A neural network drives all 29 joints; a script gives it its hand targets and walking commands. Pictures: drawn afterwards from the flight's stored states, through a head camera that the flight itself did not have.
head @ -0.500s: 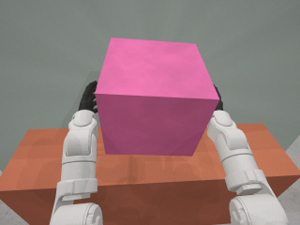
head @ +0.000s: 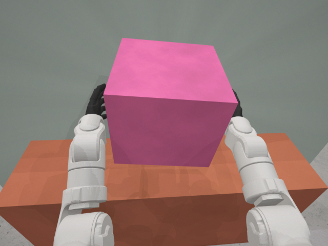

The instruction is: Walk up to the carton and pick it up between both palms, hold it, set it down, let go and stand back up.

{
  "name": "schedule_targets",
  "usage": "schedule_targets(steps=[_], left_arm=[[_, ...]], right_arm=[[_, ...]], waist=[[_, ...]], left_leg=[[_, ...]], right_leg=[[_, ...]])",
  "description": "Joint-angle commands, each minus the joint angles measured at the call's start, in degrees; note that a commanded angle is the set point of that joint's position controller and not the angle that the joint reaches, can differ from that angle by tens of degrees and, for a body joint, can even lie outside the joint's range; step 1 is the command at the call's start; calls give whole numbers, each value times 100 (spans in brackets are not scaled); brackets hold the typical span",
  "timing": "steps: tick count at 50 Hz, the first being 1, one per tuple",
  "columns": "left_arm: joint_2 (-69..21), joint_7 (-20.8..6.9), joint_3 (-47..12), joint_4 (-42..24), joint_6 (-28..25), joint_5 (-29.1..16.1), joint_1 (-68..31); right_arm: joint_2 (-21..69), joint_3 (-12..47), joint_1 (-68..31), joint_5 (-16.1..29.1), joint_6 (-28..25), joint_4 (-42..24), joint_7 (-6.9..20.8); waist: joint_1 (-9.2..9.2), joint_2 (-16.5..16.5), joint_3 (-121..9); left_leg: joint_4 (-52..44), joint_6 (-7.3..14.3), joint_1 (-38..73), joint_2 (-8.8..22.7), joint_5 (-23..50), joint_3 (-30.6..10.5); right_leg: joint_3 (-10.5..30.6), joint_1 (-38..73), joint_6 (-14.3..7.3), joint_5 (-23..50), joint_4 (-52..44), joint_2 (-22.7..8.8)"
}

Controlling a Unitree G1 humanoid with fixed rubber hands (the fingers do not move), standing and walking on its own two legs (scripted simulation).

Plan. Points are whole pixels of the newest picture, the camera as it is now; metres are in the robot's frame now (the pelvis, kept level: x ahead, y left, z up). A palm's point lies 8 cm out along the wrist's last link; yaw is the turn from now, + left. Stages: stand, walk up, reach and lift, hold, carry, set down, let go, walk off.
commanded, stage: hold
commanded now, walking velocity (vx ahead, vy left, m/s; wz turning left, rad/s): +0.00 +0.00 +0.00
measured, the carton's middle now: (165, 102) +0.41 +0.00 +0.19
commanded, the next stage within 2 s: none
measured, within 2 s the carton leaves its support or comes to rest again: neither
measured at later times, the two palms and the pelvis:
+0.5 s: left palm (91, 118) +0.36 +0.18 +0.18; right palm (227, 115) +0.37 -0.15 +0.18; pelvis +0.01 +0.00 +0.00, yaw +1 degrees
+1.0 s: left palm (92, 118) +0.36 +0.17 +0.18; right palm (229, 117) +0.37 -0.16 +0.17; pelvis +0.01 +0.00 +0.00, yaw +0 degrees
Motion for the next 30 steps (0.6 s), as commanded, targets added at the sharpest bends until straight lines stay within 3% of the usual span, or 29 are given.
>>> schedule_targets(steps=[1,2,6,8,11,12,15,17,20,23,24,26,28,30], left_arm=[[-3289,-812,-2583,-734,-259,-803,-3933],[-3346,-813,-2684,-905,-270,-865,-3909],[-3406,-823,-2728,-841,-229,-897,-4200],[-3490,-777,-2991,-1200,-288,-1044,-4350],[-3498,-743,-3096,-996,-339,-1109,-4419],[-3522,-734,-3161,-1204,-356,-1196,-4262],[-3409,-774,-2827,-665,-278,-935,-4080],[-3351,-846,-2763,-671,-199,-929,-3967],[-3471,-845,-2892,-925,-230,-1029,-4061],[-3381,-818,-2971,-1209,-222,-1015,-3800],[-3440,-803,-3179,-1605,-245,-1083,-3844],[-3437,-797,-3181,-1743,-230,-1069,-3902],[-3401,-796,-3273,-1779,-208,-1098,-3933],[-3286,-819,-3011,-1389,-122,-962,-3735]], right_arm=[[3579,2487,-4955,585,-476,-2085,647],[3627,2498,-4940,623,-509,-2231,650],[3641,2243,-5027,495,-517,-1996,673],[3716,2343,-4968,559,-535,-2101,707],[3711,2392,-5165,539,-577,-2325,665],[3730,2470,-4981,581,-554,-2332,644],[3522,2294,-4899,452,-467,-2012,630],[3538,2238,-4787,421,-434,-1953,637],[3563,2349,-5016,561,-475,-2260,622],[3521,2585,-4803,754,-450,-2490,545],[3579,2700,-4651,815,-442,-2638,527],[3501,2709,-4485,813,-380,-2634,521],[3445,2686,-4442,805,-342,-2619,553],[3405,2559,-4421,703,-309,-2491,583]], waist=[[134,92,-2288],[114,140,-2310],[40,260,-1996],[-23,354,-2307],[-107,323,-2548],[-115,356,-2613],[-56,293,-1999],[-62,211,-2002],[-60,266,-2414],[-73,242,-2545],[-177,335,-2759],[-169,411,-2526],[-212,450,-2436],[-120,314,-2039]], left_leg=[[-411,-115,-261,-263,1318,296],[-409,-117,-206,-255,1460,291],[-480,-115,-302,-227,993,312],[-380,-187,-144,-217,1213,302],[-286,-186,-33,-247,1368,233],[-248,-192,47,-233,1535,220],[-419,-161,-293,-242,1042,250],[-439,-150,-269,-245,955,266],[-311,-187,-153,-209,1408,224],[-95,-249,90,-240,2210,213],[-35,-323,183,-253,2416,185],[-50,-390,232,-225,2454,150],[-125,-404,129,-238,2191,160],[-256,-263,-47,-249,1634,191]], right_leg=[[-43,1432,268,1048,16,120],[-57,1449,277,1170,31,137],[-84,1065,182,406,-59,119],[-109,1057,175,531,-11,163],[-118,1098,194,791,-17,158],[-99,1138,177,1012,48,163],[-98,1023,201,490,-45,143],[-112,1050,196,471,-58,132],[-102,1200,186,757,-10,170],[-79,1342,221,1629,76,207],[-101,1445,229,1816,108,248],[-133,1297,179,1653,85,256],[-161,1229,168,1342,39,258],[-136,1125,222,1026,-15,186]])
